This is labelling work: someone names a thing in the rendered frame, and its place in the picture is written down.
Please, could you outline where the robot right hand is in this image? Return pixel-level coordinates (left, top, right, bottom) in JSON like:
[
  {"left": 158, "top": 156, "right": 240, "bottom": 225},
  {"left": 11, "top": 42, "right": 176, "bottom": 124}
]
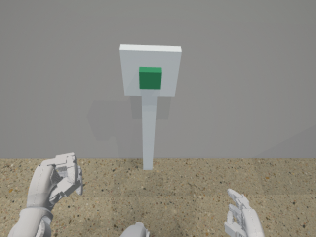
[{"left": 224, "top": 188, "right": 265, "bottom": 237}]

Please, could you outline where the robot left hand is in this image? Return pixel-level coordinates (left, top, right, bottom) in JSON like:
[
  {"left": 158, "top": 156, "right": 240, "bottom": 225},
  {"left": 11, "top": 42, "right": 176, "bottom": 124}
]
[{"left": 26, "top": 152, "right": 83, "bottom": 212}]

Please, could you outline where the button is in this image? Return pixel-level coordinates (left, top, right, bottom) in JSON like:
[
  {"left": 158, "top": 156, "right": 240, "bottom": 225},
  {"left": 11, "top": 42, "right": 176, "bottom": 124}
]
[{"left": 139, "top": 67, "right": 162, "bottom": 90}]

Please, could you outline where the panel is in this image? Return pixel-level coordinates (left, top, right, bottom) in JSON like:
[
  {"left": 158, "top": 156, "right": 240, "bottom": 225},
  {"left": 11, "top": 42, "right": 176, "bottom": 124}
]
[{"left": 119, "top": 44, "right": 182, "bottom": 170}]

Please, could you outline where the robot left shin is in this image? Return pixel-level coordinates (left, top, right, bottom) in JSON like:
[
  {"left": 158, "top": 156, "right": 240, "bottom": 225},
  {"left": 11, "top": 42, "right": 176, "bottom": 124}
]
[{"left": 135, "top": 222, "right": 145, "bottom": 227}]

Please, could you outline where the left robot thigh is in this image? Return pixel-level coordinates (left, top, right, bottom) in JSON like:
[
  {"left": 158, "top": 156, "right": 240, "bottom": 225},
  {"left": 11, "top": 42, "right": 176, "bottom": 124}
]
[{"left": 119, "top": 224, "right": 151, "bottom": 237}]

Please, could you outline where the left robot forearm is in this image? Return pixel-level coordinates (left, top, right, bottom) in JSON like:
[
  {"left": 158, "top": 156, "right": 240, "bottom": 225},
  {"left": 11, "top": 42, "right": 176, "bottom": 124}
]
[{"left": 7, "top": 206, "right": 54, "bottom": 237}]

